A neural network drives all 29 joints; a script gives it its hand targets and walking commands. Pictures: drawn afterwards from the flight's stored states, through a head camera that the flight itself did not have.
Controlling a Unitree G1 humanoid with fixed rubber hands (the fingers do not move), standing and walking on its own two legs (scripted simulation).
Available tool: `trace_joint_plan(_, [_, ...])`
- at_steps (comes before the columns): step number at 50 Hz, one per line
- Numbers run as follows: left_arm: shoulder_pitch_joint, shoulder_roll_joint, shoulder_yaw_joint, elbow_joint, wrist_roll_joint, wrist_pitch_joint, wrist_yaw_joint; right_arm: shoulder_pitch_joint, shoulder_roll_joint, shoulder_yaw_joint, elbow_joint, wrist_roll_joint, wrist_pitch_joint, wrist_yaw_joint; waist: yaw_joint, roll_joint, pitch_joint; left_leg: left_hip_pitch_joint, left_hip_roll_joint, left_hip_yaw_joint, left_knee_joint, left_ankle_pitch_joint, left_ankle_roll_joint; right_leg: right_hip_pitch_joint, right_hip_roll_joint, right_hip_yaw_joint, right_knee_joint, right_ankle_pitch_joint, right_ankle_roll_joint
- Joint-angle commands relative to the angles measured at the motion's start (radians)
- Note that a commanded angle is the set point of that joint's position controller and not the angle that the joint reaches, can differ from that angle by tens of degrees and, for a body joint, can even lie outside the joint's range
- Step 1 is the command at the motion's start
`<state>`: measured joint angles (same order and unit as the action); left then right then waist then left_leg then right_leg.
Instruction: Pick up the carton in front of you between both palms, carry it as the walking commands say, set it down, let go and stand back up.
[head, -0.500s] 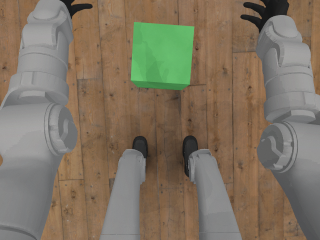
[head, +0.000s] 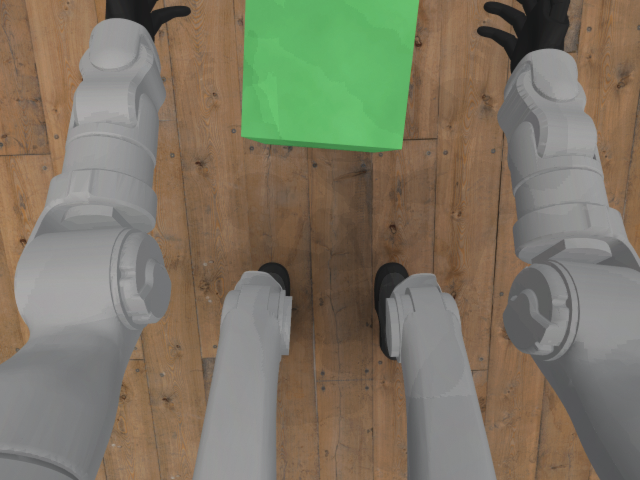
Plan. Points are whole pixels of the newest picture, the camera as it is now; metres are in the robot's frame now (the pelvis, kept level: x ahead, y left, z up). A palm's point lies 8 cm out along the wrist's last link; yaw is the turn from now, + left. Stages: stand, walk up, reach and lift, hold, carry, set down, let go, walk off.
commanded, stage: reach and lift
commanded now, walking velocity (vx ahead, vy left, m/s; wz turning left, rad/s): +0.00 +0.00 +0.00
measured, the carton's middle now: (325, 80) +0.53 +0.03 -0.41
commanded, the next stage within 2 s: none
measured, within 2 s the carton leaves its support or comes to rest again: leaves its support in 1.38 s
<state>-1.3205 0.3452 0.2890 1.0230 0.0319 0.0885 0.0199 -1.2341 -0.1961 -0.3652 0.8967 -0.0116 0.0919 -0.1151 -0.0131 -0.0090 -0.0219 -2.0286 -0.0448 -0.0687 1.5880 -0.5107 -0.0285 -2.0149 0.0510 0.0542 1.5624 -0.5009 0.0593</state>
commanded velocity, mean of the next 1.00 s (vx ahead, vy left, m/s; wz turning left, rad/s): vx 0.00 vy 0.00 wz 0.00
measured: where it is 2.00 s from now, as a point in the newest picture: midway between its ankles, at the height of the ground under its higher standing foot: (332, 327)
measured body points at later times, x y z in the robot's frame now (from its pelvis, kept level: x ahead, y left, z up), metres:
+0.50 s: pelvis -0.05 +0.00 -0.15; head +0.35 +0.02 +0.05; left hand +0.54 +0.21 -0.35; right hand +0.53 -0.16 -0.35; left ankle +0.06 +0.12 -0.50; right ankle +0.07 -0.13 -0.50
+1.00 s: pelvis -0.05 +0.00 -0.16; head +0.34 +0.02 +0.05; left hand +0.54 +0.18 -0.34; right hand +0.54 -0.13 -0.35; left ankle +0.06 +0.12 -0.50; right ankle +0.07 -0.13 -0.50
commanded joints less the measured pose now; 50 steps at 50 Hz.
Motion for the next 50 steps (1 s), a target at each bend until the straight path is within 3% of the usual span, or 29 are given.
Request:
trace_joint_plan(1, [-0.303, 0.173, -0.081, -0.117, -0.088, -0.012, 0.024, -0.262, -0.142, 0.077, -0.104, 0.081, -0.009, -0.030, -0.003, 0.047, -1.209, 0.632, -0.015, 0.089, 0.089, 0.629, -0.025, 0.575, 0.030, -0.109, 0.109, 0.584, 0.020])
trace_joint_plan(6, [-0.452, 0.241, -0.163, -0.124, -0.170, 0.027, 0.038, -0.388, -0.214, 0.138, -0.106, 0.164, 0.031, -0.053, -0.004, 0.094, -1.241, 0.651, -0.001, 0.116, 0.202, 0.461, -0.028, 0.514, 0.024, -0.140, 0.217, 0.407, 0.019])
trace_joint_plan(7, [-0.472, 0.243, -0.182, -0.105, -0.186, 0.036, 0.039, -0.413, -0.227, 0.134, -0.085, 0.168, 0.039, -0.056, -0.009, 0.099, -1.210, 0.580, 0.002, 0.121, 0.199, 0.358, -0.028, 0.536, 0.014, -0.144, 0.232, 0.349, 0.015])
trace_joint_plan(9, [-0.517, 0.248, -0.193, -0.056, -0.193, 0.045, 0.036, -0.446, -0.219, 0.145, -0.048, 0.182, 0.050, -0.051, -0.011, 0.101, -1.117, 0.574, 0.010, 0.115, 0.239, 0.323, -0.026, 0.450, 0.010, -0.144, 0.257, 0.285, 0.012])
trace_joint_plan(12, [-0.565, 0.267, -0.193, 0.013, -0.195, 0.044, 0.033, -0.527, -0.229, 0.152, 0.002, 0.187, 0.052, -0.045, 0.008, 0.076, -1.025, 0.487, 0.022, 0.115, 0.284, 0.245, -0.019, 0.443, 0.001, -0.136, 0.313, 0.226, 0.009])
trace_joint_plan(16, [-0.608, 0.269, -0.193, 0.105, -0.184, 0.030, 0.026, -0.582, -0.232, 0.147, 0.089, 0.170, 0.038, -0.029, 0.008, 0.045, -0.868, 0.390, 0.034, 0.100, 0.332, 0.164, -0.010, 0.400, -0.011, -0.130, 0.367, 0.160, 0.008])
trace_joint_plan(21, [-0.680, 0.285, -0.201, 0.120, -0.188, 0.003, 0.023, -0.644, -0.263, 0.147, 0.129, 0.159, 0.009, -0.019, 0.010, 0.038, -0.793, 0.357, 0.035, 0.088, 0.399, 0.186, -0.009, 0.390, -0.015, -0.122, 0.441, 0.187, 0.003])
trace_joint_plan(23, [-0.707, 0.296, -0.214, 0.108, -0.205, -0.011, 0.027, -0.672, -0.272, 0.154, 0.119, 0.163, -0.005, -0.023, 0.001, 0.017, -0.793, 0.370, 0.033, 0.077, 0.422, 0.228, -0.003, 0.397, -0.012, -0.126, 0.473, 0.237, 0.005])
trace_joint_plan(29, [-0.644, 0.270, -0.238, 0.111, -0.237, -0.036, 0.047, -0.654, -0.261, 0.228, 0.115, 0.224, -0.033, -0.021, 0.043, 0.018, -0.882, 0.479, 0.023, 0.082, 0.492, 0.431, -0.002, 0.431, 0.000, -0.122, 0.542, 0.395, 0.006])
trace_joint_plan(32, [-0.615, 0.251, -0.251, 0.079, -0.253, -0.037, 0.050, -0.608, -0.252, 0.238, 0.107, 0.231, -0.035, -0.028, 0.031, 0.023, -0.943, 0.516, 0.019, 0.086, 0.499, 0.467, -0.005, 0.449, 0.006, -0.128, 0.546, 0.428, 0.005])
trace_joint_plan(37, [-0.582, 0.217, -0.260, 0.106, -0.255, -0.023, 0.043, -0.555, -0.240, 0.205, 0.159, 0.203, -0.024, -0.032, 0.001, 0.049, -0.814, 0.462, 0.019, 0.076, 0.480, 0.374, -0.011, 0.347, 0.009, -0.131, 0.521, 0.325, 0.001])
trace_joint_plan(44, [-0.630, 0.182, -0.251, 0.122, -0.226, -0.019, 0.033, -0.643, -0.192, 0.213, 0.149, 0.194, -0.022, -0.018, 0.028, 0.027, -0.726, 0.364, 0.018, 0.085, 0.452, 0.254, -0.003, 0.378, 0.014, -0.118, 0.501, 0.250, -0.006])
trace_joint_plan(49, [-0.688, 0.082, -0.241, 0.114, -0.190, -0.008, 0.020, -0.704, -0.086, 0.221, 0.150, 0.169, -0.006, -0.004, 0.040, 0.014, -0.682, 0.377, 0.005, 0.095, 0.442, 0.201, -0.006, 0.434, 0.030, -0.117, 0.495, 0.209, -0.008])
trace_joint_plan(50, [-0.736, -0.073, -0.275, 0.102, -0.191, 0.003, -0.009, -0.749, 0.046, 0.232, 0.139, 0.154, 0.002, 0.021, 0.029, 0.013, -0.664, 0.384, -0.005, 0.095, 0.440, 0.193, -0.004, 0.443, 0.039, -0.121, 0.492, 0.198, -0.015])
